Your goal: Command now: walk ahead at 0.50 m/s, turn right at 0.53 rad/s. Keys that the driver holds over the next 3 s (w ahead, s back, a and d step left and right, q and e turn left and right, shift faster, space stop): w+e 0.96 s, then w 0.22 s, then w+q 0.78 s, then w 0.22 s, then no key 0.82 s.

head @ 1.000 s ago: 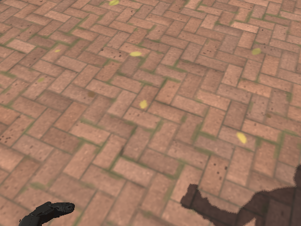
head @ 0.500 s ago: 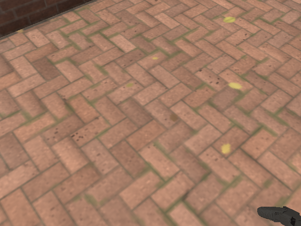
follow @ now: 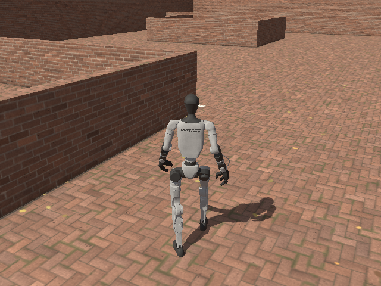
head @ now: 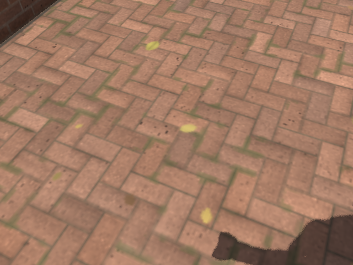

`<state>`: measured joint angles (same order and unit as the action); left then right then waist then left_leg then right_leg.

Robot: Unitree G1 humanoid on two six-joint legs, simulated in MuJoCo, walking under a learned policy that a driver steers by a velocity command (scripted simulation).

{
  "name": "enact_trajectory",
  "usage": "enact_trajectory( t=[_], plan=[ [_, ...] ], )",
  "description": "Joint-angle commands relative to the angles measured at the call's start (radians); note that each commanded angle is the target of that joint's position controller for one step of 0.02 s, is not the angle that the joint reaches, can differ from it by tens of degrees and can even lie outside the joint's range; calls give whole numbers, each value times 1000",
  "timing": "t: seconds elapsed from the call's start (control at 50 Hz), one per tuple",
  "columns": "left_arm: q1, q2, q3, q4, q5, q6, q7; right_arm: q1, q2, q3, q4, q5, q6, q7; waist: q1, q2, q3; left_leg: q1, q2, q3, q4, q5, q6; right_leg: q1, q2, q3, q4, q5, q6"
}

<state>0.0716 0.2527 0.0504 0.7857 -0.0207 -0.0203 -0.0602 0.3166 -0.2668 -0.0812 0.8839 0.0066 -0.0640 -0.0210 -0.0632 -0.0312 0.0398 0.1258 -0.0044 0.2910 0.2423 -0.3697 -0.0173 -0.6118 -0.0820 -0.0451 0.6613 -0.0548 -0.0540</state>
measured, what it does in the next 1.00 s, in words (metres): walks ahead, turning right: right foot, then left foot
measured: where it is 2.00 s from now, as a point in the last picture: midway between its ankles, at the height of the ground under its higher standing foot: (271, 129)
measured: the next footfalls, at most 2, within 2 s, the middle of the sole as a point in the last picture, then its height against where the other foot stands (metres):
right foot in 0.06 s outside the picture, level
left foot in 0.54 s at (167, 249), level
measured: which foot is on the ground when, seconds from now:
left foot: down 0.00-0.08, up 0.10-0.52, down 0.54-1.00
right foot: up 0.00-0.04, down 0.06-0.54, up 0.56-1.00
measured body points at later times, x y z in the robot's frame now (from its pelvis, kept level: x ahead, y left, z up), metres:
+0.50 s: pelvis +0.29 -0.03 +0.01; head +0.32 -0.05 +0.46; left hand +0.41 +0.25 -0.10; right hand +0.46 -0.32 -0.07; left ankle +0.50 +0.07 -0.71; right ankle +0.17 -0.10 -0.73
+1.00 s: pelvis +0.54 -0.11 +0.00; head +0.57 -0.14 +0.45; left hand +0.86 -0.05 -0.07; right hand +0.39 -0.36 -0.12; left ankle +0.50 +0.06 -0.73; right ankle +0.61 -0.32 -0.70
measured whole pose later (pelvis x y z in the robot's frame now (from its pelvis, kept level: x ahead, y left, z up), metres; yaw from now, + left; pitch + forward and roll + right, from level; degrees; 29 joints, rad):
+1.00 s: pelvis +0.54 -0.11 +0.00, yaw -36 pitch +2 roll +2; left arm 0.09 0.28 0.06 0.61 -0.02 -0.02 -0.05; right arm 0.31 -0.30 -0.07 0.87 0.01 -0.07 0.00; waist -0.10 -0.03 0.05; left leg 0.08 0.00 0.22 0.24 -0.34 -0.02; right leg -0.64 -0.08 -0.01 0.67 -0.05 -0.03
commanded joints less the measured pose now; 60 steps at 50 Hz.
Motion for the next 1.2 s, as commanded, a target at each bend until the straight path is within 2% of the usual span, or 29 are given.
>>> enact_trajectory(
  t=[0.02, 0.06, 0.08, 0.1, 0.12, 0.14, 0.16, 0.2, 0.26, 0.36, 0.44, 0.5, 0.54, 0.56, 0.58, 0.6, 0.62, 0.64, 0.7, 0.8, 0.98, 1.02, 1.06, 1.08, 1.1, 1.12, 1.14, 1.16, 1.2],
  plan=[
    [7, 116, 38, -85, -6, -6, -8, -35, -215, -51, -54, 16, 14, -10, 80, 114, -18, 8, 301, -52, 159, 1060, 129, 89, 80, -82, 1, -131, -59],
    [284, 215, 97, -21, -10, 2, 12, -61, -218, -46, -64, 23, 21, -11, 233, 81, -164, -159, 237, -28, 565, 1005, 70, 508, 151, -61, -99, -88, -128],
    [353, 318, 123, -2, -12, 12, 36, -26, -112, -17, -94, -15, 9, -9, 198, -135, -217, -502, 132, -35, 914, 329, 10, 785, -55, 302, -138, -105, -220],
    [308, 349, 115, -43, -2, -9, 27, 8, -49, 12, -136, -13, -31, 2, 126, -207, -366, -795, -67, -274, 1167, -248, -21, 987, -248, 885, -325, -290, -407],
    [306, 258, 89, -48, 1, -25, 18, -117, -138, -7, -156, 26, -64, 16, 186, -68, -321, -907, -5, -400, 1188, -190, 4, 971, -244, 837, -402, -307, -350],
    [271, 217, 79, -45, 0, -39, 19, -161, -142, -6, -172, 43, -82, 21, 166, -43, -198, -932, 39, -389, 1122, -98, 31, 849, -209, 685, -400, -255, -310],
    [201, 186, 70, -55, -2, -47, 20, -158, -134, -7, -155, 23, -89, 12, 114, 36, -123, -881, 86, -386, 1026, -26, 35, 702, -158, 566, -395, -152, -269],
    [131, 137, 52, -85, 13, -51, 31, -131, -153, -21, -138, -8, -69, 7, 57, 10, -88, -751, 125, -391, 911, 53, 20, 531, -101, 443, -421, 16, -243],
    [162, 173, 60, -84, 7, -55, 50, -154, -113, -13, -151, -23, -41, 6, 50, 11, -69, -722, 114, -359, 769, 121, -29, 435, -71, 360, -446, 155, -245],
    [229, 196, 67, -74, 0, -39, 75, -339, -68, 10, -204, -14, -43, 19, 119, -44, -29, -656, 40, -337, 384, 431, -57, 358, 8, 282, -434, 41, -168],
    [286, 189, 68, -55, -7, -27, 78, -405, -102, 5, -232, 3, -57, 37, 143, -61, -26, -615, 13, -366, 261, 455, -41, 425, -32, 372, -371, -49, -150],
    [278, 189, 70, -58, -2, -19, 86, -353, -142, -8, -223, 5, -74, 45, 104, -98, -35, -559, 12, -378, 226, 336, -2, 496, -66, 455, -277, -18, -131],
    [257, 137, 52, -76, 5, -18, 82, -168, -188, -32, -179, -9, -85, 37, 7, -84, -145, -276, 51, -386, 191, 317, 61, 447, 9, 414, -71, 53, -83],
    [281, 79, 29, -96, 25, -19, 79, -14, -243, -45, -164, -20, -83, 28, -41, 48, -298, -10, 227, -568, 209, 230, 116, 313, 85, 316, 216, -143, -43],
    [420, 42, 17, -129, -16, -28, 77, 38, -302, -58, -127, -26, -68, 37, 40, 422, -374, 235, 419, -1060, 82, -42, 270, -43, 191, 222, 509, -561, 11],
    [398, 159, 36, -96, -26, -26, 82, -7, -191, -33, -152, -4, -64, 42, 14, 269, -280, 176, 407, -1068, 41, -238, 241, -149, 104, 251, 624, -509, 23],
    [289, 206, 50, -110, -18, -21, 81, -52, -136, -18, -162, -1, -57, 38, -11, 176, -161, 56, 364, -891, 35, -173, 198, -169, 74, 220, 638, -414, 28],
    [244, 194, 51, -118, -8, -17, 82, -97, -123, -11, -166, -11, -51, 36, 6, 105, -102, -57, 323, -764, 22, -22, 179, -133, 38, 194, 618, -343, 35],
    [224, 141, 51, -139, -10, -9, 67, -126, -94, -1, -141, -19, -52, 29, 42, 144, -44, -209, 253, -552, -40, 185, 174, -55, -25, 175, 521, -259, 40],
    [151, 97, 37, -189, -5, 3, 58, -108, -147, -18, -107, -12, -57, 24, 39, 102, -17, -199, 270, -384, -99, 356, 212, -131, -48, 149, 361, -131, 66],
    [-62, 76, 20, -275, -4, -13, 6, -22, -214, -31, -58, 15, -14, 18, -20, 85, 42, -71, 280, -159, -44, 587, 156, -42, 8, 13, -16, 2, 7],
    [-22, 105, 36, -279, 4, -10, 5, -19, -245, -37, -51, 26, -4, 16, 29, 116, -1, -35, 290, -136, 68, 904, 145, 71, 70, -28, -41, -105, -35],
    [226, 180, 81, -211, 6, -4, 19, -34, -243, -30, -46, 29, 6, 11, 181, 102, -138, -121, 252, -88, 381, 1040, 108, 437, 143, -50, -133, -49, -98],
    [390, 251, 106, -170, 5, 6, 39, -19, -188, -6, -61, 0, -1, 10, 242, 3, -242, -371, 210, -84, 673, 700, 71, 758, 17, 140, -116, -9, -146],
    [353, 350, 109, -171, 0, -4, 43, 102, -57, 40, -100, -22, -24, 31, 104, -244, -364, -766, 19, -176, 1023, -204, 17, 1037, -254, 700, -216, -170, -333],
    [380, 248, 83, -188, 3, -16, 36, 2, -163, 18, -83, 17, -50, 43, 191, -101, -431, -844, 28, -361, 1120, -219, 27, 1027, -286, 805, -327, -259, -331],
    [330, 218, 69, -175, 12, -28, 31, -108, -194, 7, -125, 49, -61, 46, 192, -77, -262, -911, 65, -351, 1116, -134, 41, 903, -249, 639, -347, -174, -281],
    [264, 196, 61, -172, 9, -35, 31, -132, -175, 13, -130, 38, -66, 39, 148, -16, -176, -887, 111, -346, 1038, -43, 46, 757, -204, 514, -353, -73, -246],
    [173, 135, 40, -180, 26, -44, 33, -91, -170, 8, -102, 14, -50, 35, 76, -25, -109, -768, 161, -353, 942, 51, 32, 559, -147, 357, -403, 86, -217]
  ],
)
